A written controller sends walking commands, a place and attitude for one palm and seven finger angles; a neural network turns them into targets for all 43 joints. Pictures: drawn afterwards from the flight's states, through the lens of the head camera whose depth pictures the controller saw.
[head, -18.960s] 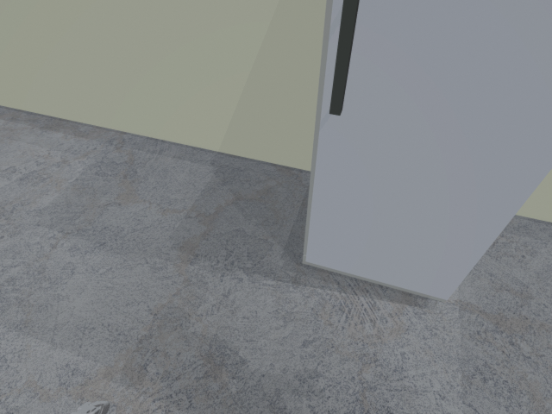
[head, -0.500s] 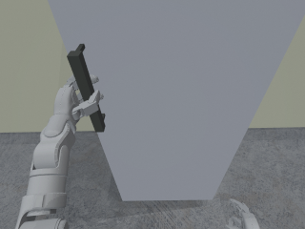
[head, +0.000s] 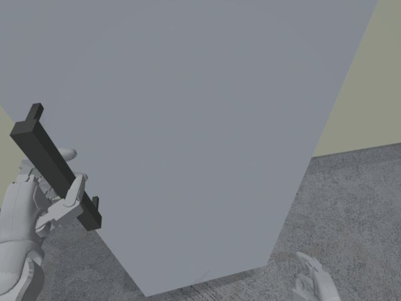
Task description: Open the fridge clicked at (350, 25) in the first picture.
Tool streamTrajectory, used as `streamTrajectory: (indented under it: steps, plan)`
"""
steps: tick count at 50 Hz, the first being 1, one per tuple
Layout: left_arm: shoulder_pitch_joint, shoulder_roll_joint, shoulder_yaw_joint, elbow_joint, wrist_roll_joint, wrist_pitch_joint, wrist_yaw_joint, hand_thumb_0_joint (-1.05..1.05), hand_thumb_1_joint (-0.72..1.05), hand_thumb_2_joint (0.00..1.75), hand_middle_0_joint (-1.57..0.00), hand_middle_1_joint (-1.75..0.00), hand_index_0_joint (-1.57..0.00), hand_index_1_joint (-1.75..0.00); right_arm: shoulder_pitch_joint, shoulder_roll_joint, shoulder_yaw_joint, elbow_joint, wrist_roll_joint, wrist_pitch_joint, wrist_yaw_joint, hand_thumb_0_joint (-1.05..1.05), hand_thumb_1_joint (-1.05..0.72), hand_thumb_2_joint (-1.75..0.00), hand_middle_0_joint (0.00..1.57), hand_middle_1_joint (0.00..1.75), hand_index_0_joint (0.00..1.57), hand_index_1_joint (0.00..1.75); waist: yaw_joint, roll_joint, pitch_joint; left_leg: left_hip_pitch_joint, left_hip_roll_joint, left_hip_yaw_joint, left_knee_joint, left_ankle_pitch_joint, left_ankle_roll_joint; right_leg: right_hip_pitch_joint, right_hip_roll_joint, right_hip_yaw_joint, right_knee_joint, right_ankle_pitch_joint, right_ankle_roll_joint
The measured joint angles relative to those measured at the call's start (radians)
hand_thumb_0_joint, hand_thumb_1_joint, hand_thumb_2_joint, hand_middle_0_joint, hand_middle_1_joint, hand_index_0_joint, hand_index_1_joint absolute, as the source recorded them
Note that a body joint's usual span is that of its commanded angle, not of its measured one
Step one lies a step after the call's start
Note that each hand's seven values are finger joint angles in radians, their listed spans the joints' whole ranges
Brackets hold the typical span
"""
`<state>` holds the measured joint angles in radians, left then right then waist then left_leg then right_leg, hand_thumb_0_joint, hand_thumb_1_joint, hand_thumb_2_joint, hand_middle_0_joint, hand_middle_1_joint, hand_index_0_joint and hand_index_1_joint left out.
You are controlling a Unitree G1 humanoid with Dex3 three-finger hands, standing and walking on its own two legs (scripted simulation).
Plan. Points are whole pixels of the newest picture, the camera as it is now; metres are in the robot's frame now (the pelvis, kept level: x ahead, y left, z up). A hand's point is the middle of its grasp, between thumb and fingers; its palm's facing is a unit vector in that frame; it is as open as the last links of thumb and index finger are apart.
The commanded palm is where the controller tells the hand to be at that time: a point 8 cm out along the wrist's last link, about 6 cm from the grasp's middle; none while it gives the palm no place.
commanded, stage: walk backward, drawing the door open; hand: left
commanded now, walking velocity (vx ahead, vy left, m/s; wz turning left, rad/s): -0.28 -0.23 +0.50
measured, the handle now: (69, 175) +0.28 +0.24 +0.17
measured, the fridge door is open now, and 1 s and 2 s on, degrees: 3 15 55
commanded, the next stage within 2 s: none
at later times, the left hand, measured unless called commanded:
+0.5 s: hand (77, 201) +0.23 +0.21 +0.16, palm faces +0.54 -0.75 -0.38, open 7.2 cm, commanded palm +0.17 +0.24 +0.18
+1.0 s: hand (88, 262) +0.14 +0.16 +0.17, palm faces +0.52 -0.83 -0.19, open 7.0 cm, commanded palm +0.09 +0.18 +0.17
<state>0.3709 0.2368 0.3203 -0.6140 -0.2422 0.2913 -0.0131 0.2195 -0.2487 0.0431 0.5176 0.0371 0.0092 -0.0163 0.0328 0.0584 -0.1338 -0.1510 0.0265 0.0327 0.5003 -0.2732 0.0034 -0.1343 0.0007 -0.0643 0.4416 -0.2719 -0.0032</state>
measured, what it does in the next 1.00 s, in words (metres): steps on the spot, turning left: right foot, then left foot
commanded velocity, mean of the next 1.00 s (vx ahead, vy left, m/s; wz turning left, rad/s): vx -0.29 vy -0.17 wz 0.37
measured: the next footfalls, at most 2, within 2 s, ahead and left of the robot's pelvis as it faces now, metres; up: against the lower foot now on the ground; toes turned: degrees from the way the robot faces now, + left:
right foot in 0.30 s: +0.16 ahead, -0.04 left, +0.00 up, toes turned +5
left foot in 0.76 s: +0.00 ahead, +0.09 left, +0.00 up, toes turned +20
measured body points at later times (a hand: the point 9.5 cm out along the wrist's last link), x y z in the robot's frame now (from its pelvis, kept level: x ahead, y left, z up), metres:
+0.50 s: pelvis +0.04 -0.04 -0.02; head +0.09 -0.06 +0.42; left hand +0.20 +0.25 +0.18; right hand +0.28 -0.21 -0.13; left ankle -0.03 +0.07 -0.68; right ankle +0.12 -0.05 -0.75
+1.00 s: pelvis -0.04 -0.09 -0.01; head +0.00 -0.07 +0.44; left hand +0.11 +0.20 +0.18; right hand +0.19 -0.20 -0.11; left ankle -0.04 +0.08 -0.75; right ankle -0.01 -0.20 -0.73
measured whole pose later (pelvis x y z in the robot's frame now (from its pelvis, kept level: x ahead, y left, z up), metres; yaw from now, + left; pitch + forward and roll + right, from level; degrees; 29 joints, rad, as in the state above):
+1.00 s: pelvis -0.04 -0.09 -0.01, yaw +25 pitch +1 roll -1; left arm 0.23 0.27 0.05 -0.54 -0.05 -0.08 0.14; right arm 0.19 -0.12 0.04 0.61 -0.03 -0.09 -0.02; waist -0.02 0.02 0.07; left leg -0.32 0.03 -0.12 0.43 -0.12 -0.05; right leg -0.26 0.05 0.02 0.61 -0.39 0.04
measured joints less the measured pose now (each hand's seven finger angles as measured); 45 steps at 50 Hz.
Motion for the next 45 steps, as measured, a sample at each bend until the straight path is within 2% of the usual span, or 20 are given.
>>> streamTrajectory:
  steps: [3,5,7,9,11,13,14,15,18,21,22,27,32,37,38,39,40,41,43,45]
  plan:
    - [0.052,0.041,-0.06,0.011,0.068,-0.149,0.045,-0.07,0.62,0.75,-0.31,-1.34,-0.19,-1.35,0.0,-0.008,-0.006,0.008,-0.021,0.005,-0.021,0.01,-0.9,-0.9,0.2,0.3,0.2,0.3,0.0,-0.01,0.031,-0.027,-0.013,-0.025,0.065,0.033,0.005,-0.007,-0.015,-0.023,0.043,0.018,0.004]
    - [0.083,0.044,-0.078,0.008,0.09,-0.208,0.07,-0.09,0.59,0.75,-0.35,-1.35,-0.23,-1.36,-0.007,-0.009,-0.012,0.013,-0.03,0.012,-0.028,0.01,-0.9,-0.9,0.2,0.3,0.2,0.3,0.002,-0.012,0.062,0.003,-0.021,-0.032,0.031,0.062,0.01,-0.05,-0.027,-0.023,0.144,0.061,0.016]
    - [0.11,0.036,-0.079,0.003,0.111,-0.241,0.096,-0.1,0.57,0.76,-0.38,-1.37,-0.24,-1.37,-0.013,0.001,-0.028,0.005,-0.05,0.008,-0.017,0.01,-0.9,-0.9,0.2,0.3,0.2,0.3,-0.001,-0.004,0.102,0.051,-0.026,-0.063,-0.025,0.092,0.005,-0.115,-0.006,0.005,0.278,-0.008,0.023]
    - [0.125,0.029,-0.073,0.001,0.13,-0.255,0.12,-0.11,0.55,0.77,-0.4,-1.38,-0.25,-1.38,-0.016,0.014,-0.043,-0.004,-0.059,-0.006,-0.004,0.01,-0.9,-0.9,0.2,0.3,0.2,0.3,-0.008,0.01,0.144,0.087,-0.027,-0.099,-0.055,0.115,-0.001,-0.174,0.027,0.009,0.321,-0.076,0.016]
    - [0.131,0.032,-0.059,0.0,0.135,-0.259,0.135,-0.12,0.55,0.79,-0.42,-1.38,-0.24,-1.39,-0.012,0.029,-0.05,-0.012,-0.056,-0.018,0.0,0.01,-0.9,-0.9,0.2,0.3,0.2,0.3,-0.017,0.011,0.186,0.11,-0.038,-0.122,-0.048,0.13,-0.005,-0.209,0.045,0.001,0.245,-0.036,0.008]
    - [0.133,0.047,-0.04,-0.003,0.119,-0.252,0.144,-0.12,0.55,0.8,-0.42,-1.37,-0.23,-1.39,0.001,0.044,-0.045,-0.015,-0.047,-0.034,-0.007,0.01,-0.9,-0.9,0.2,0.3,0.2,0.3,-0.027,0.0,0.221,0.124,-0.058,-0.135,-0.003,0.126,-0.015,-0.205,0.046,-0.009,0.088,0.118,0.0]
    - [0.133,0.064,-0.028,-0.008,0.112,-0.246,0.147,-0.13,0.55,0.8,-0.42,-1.37,-0.22,-1.39,0.013,0.049,-0.039,-0.018,-0.04,-0.042,-0.016,0.01,-0.9,-0.9,0.2,0.3,0.2,0.3,-0.034,-0.011,0.23,0.12,-0.07,-0.132,0.042,0.109,-0.02,-0.196,0.036,-0.01,0.016,0.257,-0.006]
    - [0.128,0.083,-0.02,-0.011,0.103,-0.243,0.149,-0.14,0.54,0.8,-0.42,-1.37,-0.21,-1.39,0.027,0.05,-0.033,-0.02,-0.036,-0.051,-0.029,0.01,-0.9,-0.9,0.2,0.3,0.2,0.3,-0.045,-0.018,0.231,0.099,-0.076,-0.122,0.111,0.077,-0.025,-0.186,0.022,-0.021,0.002,0.339,-0.031]
    - [0.068,0.084,-0.031,0.03,0.118,-0.293,0.141,-0.16,0.54,0.79,-0.43,-1.38,-0.19,-1.38,0.013,0.033,-0.038,0.009,-0.031,-0.071,-0.068,0.01,-0.9,-0.9,0.2,0.3,0.2,0.3,-0.042,0.031,0.229,-0.051,-0.062,-0.113,0.375,-0.157,-0.01,-0.196,0.033,-0.082,0.059,0.124,-0.116]
    - [-0.007,0.07,-0.036,0.051,0.153,-0.33,0.146,-0.18,0.54,0.8,-0.44,-1.38,-0.18,-1.36,-0.042,0.03,-0.046,0.027,-0.034,-0.062,-0.067,0.01,-0.9,-0.9,0.2,0.3,0.2,0.3,-0.03,0.022,0.26,-0.212,-0.07,-0.074,0.608,-0.228,-0.017,-0.221,0.026,-0.115,0.094,0.084,-0.155]
    - [-0.024,0.067,-0.039,0.056,0.165,-0.337,0.149,-0.18,0.55,0.8,-0.44,-1.39,-0.18,-1.35,-0.057,0.03,-0.046,0.029,-0.036,-0.054,-0.067,0.01,-0.9,-0.9,0.2,0.3,0.2,0.3,-0.031,0.016,0.266,-0.247,-0.066,-0.06,0.643,-0.227,-0.022,-0.224,0.022,-0.125,0.1,0.083,-0.151]
    - [-0.058,0.069,-0.067,0.062,0.198,-0.335,0.161,-0.17,0.54,0.81,-0.45,-1.39,-0.2,-1.35,-0.094,0.042,-0.033,0.032,-0.045,-0.024,-0.073,0.01,-0.9,-0.9,0.2,0.3,0.2,0.3,-0.041,-0.035,0.25,-0.279,-0.037,0.005,0.533,-0.22,-0.022,-0.211,0.006,-0.161,0.08,0.091,-0.149]
    - [-0.064,0.085,-0.115,0.052,0.206,-0.34,0.165,-0.14,0.53,0.82,-0.46,-1.4,-0.24,-1.35,-0.094,0.047,-0.016,0.029,-0.06,-0.026,-0.071,0.01,-0.9,-0.9,0.2,0.3,0.2,0.3,-0.05,-0.091,0.208,-0.23,-0.024,0.021,0.361,-0.196,-0.007,-0.209,-0.008,-0.192,0.031,0.126,-0.151]
    - [-0.061,0.082,-0.179,0.038,0.2,-0.366,0.166,-0.12,0.52,0.81,-0.46,-1.4,-0.27,-1.37,-0.075,0.033,-0.011,0.015,-0.063,-0.026,-0.061,0.01,-0.9,-0.9,0.2,0.3,0.2,0.3,-0.061,-0.091,0.173,-0.124,-0.009,-0.009,0.108,-0.092,0.01,-0.225,0.0,-0.219,-0.004,0.166,-0.137]
    - [-0.063,0.081,-0.193,0.036,0.196,-0.372,0.167,-0.12,0.51,0.8,-0.46,-1.4,-0.27,-1.37,-0.071,0.029,-0.013,0.011,-0.061,-0.025,-0.059,0.01,-0.9,-0.9,0.2,0.3,0.2,0.3,-0.064,-0.081,0.17,-0.106,-0.003,-0.025,0.052,-0.046,0.014,-0.233,0.005,-0.226,-0.001,0.169,-0.12]
    - [-0.068,0.083,-0.206,0.041,0.192,-0.381,0.169,-0.11,0.51,0.8,-0.46,-1.4,-0.28,-1.37,-0.069,0.034,-0.015,0.014,-0.058,-0.022,-0.059,0.01,-0.9,-0.9,0.2,0.3,0.2,0.3,-0.063,-0.087,0.175,-0.104,-0.008,-0.025,0.041,-0.017,0.003,-0.237,-0.003,-0.221,0.007,0.166,-0.08]
    - [-0.073,0.083,-0.219,0.048,0.19,-0.388,0.17,-0.1,0.51,0.79,-0.46,-1.4,-0.28,-1.37,-0.063,0.041,-0.016,0.015,-0.055,-0.023,-0.057,0.01,-0.9,-0.9,0.2,0.3,0.2,0.3,-0.064,-0.091,0.18,-0.104,-0.012,-0.026,0.036,-0.002,-0.006,-0.246,-0.002,-0.195,0.031,0.146,-0.032]
    - [-0.079,0.081,-0.233,0.056,0.188,-0.392,0.17,-0.1,0.51,0.79,-0.46,-1.4,-0.29,-1.38,-0.051,0.047,-0.017,0.014,-0.057,-0.029,-0.056,0.01,-0.9,-0.9,0.2,0.3,0.2,0.3,-0.072,-0.088,0.182,-0.108,-0.016,-0.038,0.031,0.011,-0.013,-0.257,0.005,-0.151,0.088,0.084,-0.007]
    - [-0.091,0.071,-0.258,0.068,0.192,-0.388,0.164,-0.09,0.51,0.77,-0.46,-1.4,-0.29,-1.38,-0.025,0.066,-0.022,0.021,-0.061,-0.049,-0.049,0.01,-0.9,-0.9,0.2,0.3,0.2,0.3,-0.089,-0.068,0.183,-0.12,-0.017,-0.081,0.01,0.04,-0.02,-0.27,0.028,-0.063,0.228,-0.049,0.01]
    - [-0.104,0.06,-0.277,0.075,0.2,-0.383,0.158,-0.08,0.53,0.76,-0.46,-1.4,-0.28,-1.38,-0.009,0.087,-0.022,0.041,-0.062,-0.073,-0.035,0.01,-0.9,-0.9,0.2,0.3,0.2,0.3,-0.088,-0.05,0.188,-0.131,-0.01,-0.119,-0.016,0.074,-0.025,-0.244,0.05,-0.003,0.274,-0.102,0.021]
